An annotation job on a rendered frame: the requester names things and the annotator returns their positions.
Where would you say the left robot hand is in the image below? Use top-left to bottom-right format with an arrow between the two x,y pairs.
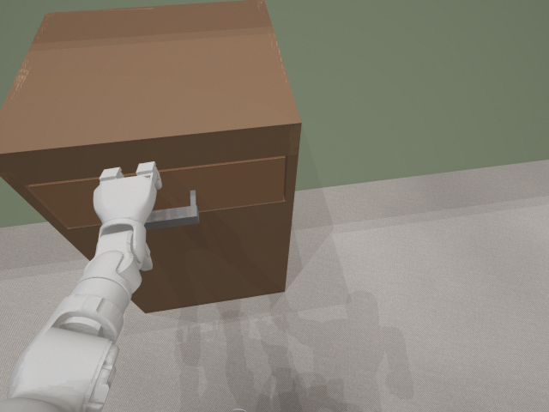
94,161 -> 162,271

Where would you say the drawer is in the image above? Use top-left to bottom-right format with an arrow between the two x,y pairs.
28,156 -> 286,227

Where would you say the left robot upper arm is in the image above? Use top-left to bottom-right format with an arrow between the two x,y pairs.
0,327 -> 120,412

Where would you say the handle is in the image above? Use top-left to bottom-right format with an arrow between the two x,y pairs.
144,190 -> 199,230

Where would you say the cabinet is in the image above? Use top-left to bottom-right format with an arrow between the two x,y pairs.
0,0 -> 302,313

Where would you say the left robot forearm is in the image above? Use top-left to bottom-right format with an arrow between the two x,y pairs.
7,218 -> 146,399

